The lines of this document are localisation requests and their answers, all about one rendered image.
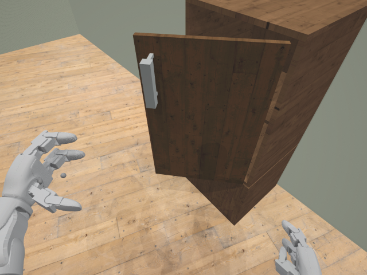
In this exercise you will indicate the right robot hand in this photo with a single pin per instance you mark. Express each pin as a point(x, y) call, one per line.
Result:
point(303, 257)

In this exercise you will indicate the handle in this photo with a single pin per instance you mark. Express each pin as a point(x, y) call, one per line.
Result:
point(148, 81)

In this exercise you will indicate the cupboard door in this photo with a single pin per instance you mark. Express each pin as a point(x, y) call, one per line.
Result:
point(214, 94)

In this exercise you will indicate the robot left forearm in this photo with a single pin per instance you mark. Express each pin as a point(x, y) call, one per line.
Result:
point(14, 216)

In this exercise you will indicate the left robot hand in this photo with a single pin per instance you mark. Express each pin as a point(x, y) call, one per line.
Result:
point(26, 169)

